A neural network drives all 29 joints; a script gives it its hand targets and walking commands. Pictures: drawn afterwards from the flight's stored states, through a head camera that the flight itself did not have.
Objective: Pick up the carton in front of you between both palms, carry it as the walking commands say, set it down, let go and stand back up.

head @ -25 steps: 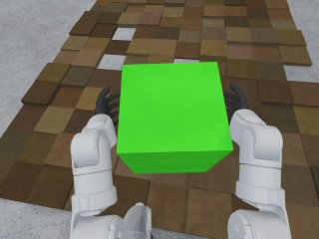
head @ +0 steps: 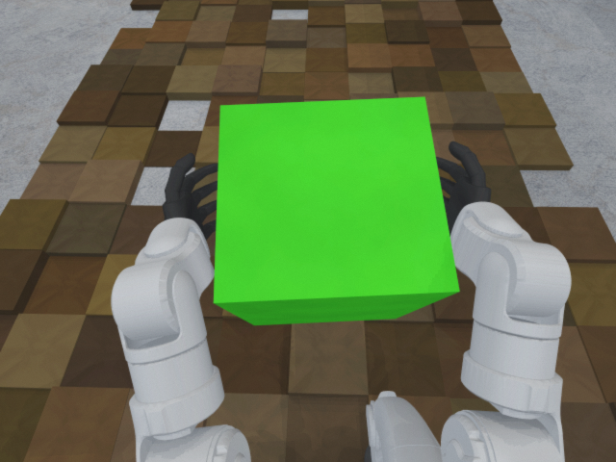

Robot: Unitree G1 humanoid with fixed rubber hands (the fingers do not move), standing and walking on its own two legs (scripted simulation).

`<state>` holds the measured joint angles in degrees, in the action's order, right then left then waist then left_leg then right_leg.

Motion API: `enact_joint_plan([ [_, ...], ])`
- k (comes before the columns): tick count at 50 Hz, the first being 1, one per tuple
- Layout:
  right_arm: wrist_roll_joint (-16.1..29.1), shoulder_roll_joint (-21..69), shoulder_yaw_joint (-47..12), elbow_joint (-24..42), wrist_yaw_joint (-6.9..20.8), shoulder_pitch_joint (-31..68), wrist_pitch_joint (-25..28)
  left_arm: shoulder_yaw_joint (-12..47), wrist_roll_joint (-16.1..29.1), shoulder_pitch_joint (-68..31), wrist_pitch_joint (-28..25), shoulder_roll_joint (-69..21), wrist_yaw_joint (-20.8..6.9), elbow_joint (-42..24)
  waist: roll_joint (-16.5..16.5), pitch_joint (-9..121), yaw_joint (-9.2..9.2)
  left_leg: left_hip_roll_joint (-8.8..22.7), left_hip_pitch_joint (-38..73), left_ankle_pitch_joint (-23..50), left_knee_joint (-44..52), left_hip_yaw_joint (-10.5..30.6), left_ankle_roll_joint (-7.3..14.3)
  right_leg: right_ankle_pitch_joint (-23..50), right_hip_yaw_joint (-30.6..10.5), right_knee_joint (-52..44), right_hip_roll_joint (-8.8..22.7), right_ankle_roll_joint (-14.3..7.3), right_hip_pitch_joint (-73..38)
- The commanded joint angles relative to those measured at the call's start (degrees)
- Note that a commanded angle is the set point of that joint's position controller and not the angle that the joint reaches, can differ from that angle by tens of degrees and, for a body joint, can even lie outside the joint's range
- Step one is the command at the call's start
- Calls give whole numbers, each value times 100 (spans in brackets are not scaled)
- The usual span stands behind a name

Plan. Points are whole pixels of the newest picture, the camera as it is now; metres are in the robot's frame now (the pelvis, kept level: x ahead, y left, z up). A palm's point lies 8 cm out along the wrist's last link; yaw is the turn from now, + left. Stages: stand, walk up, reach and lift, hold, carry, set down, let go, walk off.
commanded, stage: carry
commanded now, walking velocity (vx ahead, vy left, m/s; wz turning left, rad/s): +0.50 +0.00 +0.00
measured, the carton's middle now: (324, 232) +0.38 -0.01 +0.07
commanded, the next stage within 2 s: none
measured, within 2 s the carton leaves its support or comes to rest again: neither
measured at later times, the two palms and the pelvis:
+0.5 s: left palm (159, 43) +0.64 +0.20 +0.18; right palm (363, 17) +0.69 -0.10 +0.17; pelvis +0.32 -0.01 +0.03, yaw +8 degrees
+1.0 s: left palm (108, 2) +0.90 +0.35 +0.12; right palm out of the picture +1.02 +0.08 +0.11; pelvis +0.64 +0.08 +0.00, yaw +24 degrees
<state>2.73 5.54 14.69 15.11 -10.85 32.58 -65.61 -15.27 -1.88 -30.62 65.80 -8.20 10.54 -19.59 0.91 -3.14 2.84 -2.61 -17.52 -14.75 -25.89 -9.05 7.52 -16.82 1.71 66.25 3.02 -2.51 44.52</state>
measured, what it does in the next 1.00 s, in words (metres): walks ahead, turning left: right foot 0.03 m higher, then left foot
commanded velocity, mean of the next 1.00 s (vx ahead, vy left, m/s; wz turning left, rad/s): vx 0.50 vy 0.00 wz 0.36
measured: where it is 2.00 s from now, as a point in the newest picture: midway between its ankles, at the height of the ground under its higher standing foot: (210, 176)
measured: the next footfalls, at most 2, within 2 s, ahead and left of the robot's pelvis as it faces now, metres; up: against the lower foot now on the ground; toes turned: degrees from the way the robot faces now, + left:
right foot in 0.20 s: +0.35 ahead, -0.11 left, +0.03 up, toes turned -3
left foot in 0.64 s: +0.53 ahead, +0.13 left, +0.01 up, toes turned +16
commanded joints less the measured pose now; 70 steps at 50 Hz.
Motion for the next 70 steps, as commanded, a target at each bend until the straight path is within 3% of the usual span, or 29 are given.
enact_joint_plan([
  [1,1148,3782,-3613,307,350,2931,-87,3529,1013,-2921,63,-3372,-145,78,323,2891,-17,1617,2976,3478,446,1432,525,432,113,-666,128,51,584],
  [7,927,3866,-3291,-241,397,3143,-269,3578,1060,-3470,252,-3658,-135,538,545,2026,156,1040,2772,4924,479,692,110,1391,1120,-2991,-495,-71,-474],
  [10,814,3887,-3237,-453,419,3039,-278,3550,1126,-3499,279,-3789,-166,668,1117,2488,-351,1203,2137,5669,-549,301,-215,1531,1069,-3741,-693,-185,-2771],
  [11,849,3859,-3239,-450,427,3105,-265,3476,1037,-3330,248,-3720,-155,834,655,2862,-538,967,1474,5195,-1386,27,-363,1507,1231,-3863,-775,-239,-4095],
  [12,878,3897,-3326,-269,413,3448,-245,3478,990,-3203,197,-3871,-146,1017,-163,3338,-869,595,-387,4419,-2818,105,-776,1307,-52,-3890,-262,-800,-6144],
  [13,820,4034,-3354,-283,467,3367,-282,3401,960,-3049,188,-3898,-140,1050,-1729,3315,-1108,-173,-1779,-56,-4912,208,-968,2202,-2129,-4351,1114,-1526,-6599],
  [14,783,4183,-3345,-183,470,3386,-227,3592,1112,-3243,184,-4185,-166,800,-1162,3656,-781,18,-1860,-1072,-5515,1233,-701,2092,-2671,-4426,1462,-1552,-6354],
  [17,957,4181,-3359,531,401,4020,-93,4086,1740,-4186,2,-4521,-264,-159,43,3225,-611,643,-2079,-933,-4495,1512,-411,1464,-2003,-4484,1477,-1073,-5488],
  [20,719,3977,-3338,299,220,3265,-62,4009,1699,-3773,-56,-3995,-209,-364,-813,3189,-604,508,-1509,-707,-3003,989,-529,1568,-781,-4678,1176,-884,-5036],
  [26,575,3753,-3217,-255,251,2899,-301,3734,1475,-3396,159,-3710,-218,271,-1001,2548,-546,385,-1121,442,-963,453,-548,1842,422,-4672,1147,-510,-4697],
  [31,614,3685,-3112,-685,317,2982,-389,3395,941,-3246,333,-3557,-153,892,-375,2497,-29,-100,674,785,152,-208,-320,3205,1344,-2490,1067,167,-4281],
  [32,618,3820,-3042,-1077,313,2649,-432,3321,940,-3287,362,-3509,-136,887,38,2522,69,1,1538,545,101,146,-261,2665,1276,-1300,852,290,-3357],
  [34,600,3541,-2937,-1005,272,2919,-421,3122,770,-3174,465,-3446,-97,1276,1185,2264,-2,1506,2561,3542,-82,3083,452,-1699,540,757,-92,707,-1056],
  [35,646,3820,-2889,-1160,273,3132,-412,3037,837,-3442,441,-3493,-74,1069,1702,2812,101,2077,3656,1398,632,4511,1360,-1919,334,1314,-344,769,487],
  [37,995,4414,-3302,-692,400,3624,-246,2953,723,-3343,336,-3948,-118,1428,89,2738,302,1761,3477,2694,43,3927,1229,-1611,-191,1693,53,617,906],
  [44,1474,4862,-3991,208,481,3762,292,3422,725,-3172,-351,-4162,-122,579,503,2895,106,895,2102,3444,-15,2133,541,-647,416,-1405,-237,423,-491],
  [46,1434,4733,-4074,345,486,3444,310,3495,740,-2924,-384,-4001,-87,346,1130,3380,-388,829,1284,4275,-400,1722,243,-116,852,-2413,-655,325,-2512],
  [47,1367,4441,-4041,434,461,3143,290,3534,731,-2500,-379,-3752,-106,405,314,3590,-705,718,908,4893,-1378,1222,47,429,1241,-2855,-874,285,-3720],
  [48,1433,4521,-4220,739,456,3484,352,3577,886,-2794,-447,-3747,-128,-44,96,4074,-1116,642,172,3949,-2447,1078,-80,886,941,-3245,-640,233,-5174],
  [49,1405,4195,-3985,595,434,3359,327,3659,875,-2694,-466,-3580,-88,176,-815,4047,-1280,-5,-1126,1986,-3874,877,-346,628,-1224,-3854,366,-437,-5914],
  [50,1253,4034,-3955,666,373,2851,274,3812,1004,-2448,-465,-3499,-61,57,-2604,4303,-784,-659,-2146,-1106,-5134,1117,-367,2524,-3899,-4330,1577,-1355,-6412],
  [52,622,3485,-3273,224,211,2361,237,4122,1432,-2705,-376,-3630,-151,-95,-491,3555,-913,-135,-2813,-1388,-5671,1353,-306,3423,-3399,-3751,1478,-1675,-5907],
  [53,434,3629,-3173,23,178,2332,204,4220,1634,-3016,-361,-3788,-237,-86,-203,3152,-831,80,-2894,-1278,-5120,1259,-300,3313,-2936,-3741,1272,-1443,-5577],
  [60,-293,3780,-2799,-957,254,1712,157,4472,2178,-3356,-278,-4385,-684,675,-742,2609,-911,-209,-943,365,-1008,782,-694,3923,-2138,-4142,451,-988,-4060],
  [64,-305,3873,-2789,-1241,277,2075,190,4077,1872,-3049,-215,-4516,-692,1773,-458,2678,-579,-104,1212,2426,962,523,-586,2481,-1271,-2951,-232,-646,-3089],
  [66,-284,3772,-2706,-1513,261,1671,177,3800,1727,-3105,-243,-4434,-605,1982,78,2889,-111,1819,3584,3763,423,2064,-278,-1229,-725,-848,-571,-188,-678],
  [67,-409,3475,-2560,-1677,206,1836,185,3653,1588,-3111,-148,-4433,-579,2274,812,2887,59,2884,3980,4743,-133,3226,370,-1800,-82,233,-684,10,378],
  [68,-321,3534,-2639,-1374,145,2011,262,3634,1536,-3060,-155,-4442,-550,2142,1165,3099,147,3109,3811,3748,-200,3706,950,-1538,-287,1009,-421,-5,773],
  [70,76,4316,-3022,-1065,253,2571,396,3403,1316,-3038,-242,-4749,-453,2178,237,2609,-26,2482,2389,1571,587,3191,399,-653,-505,527,69,88,277],
])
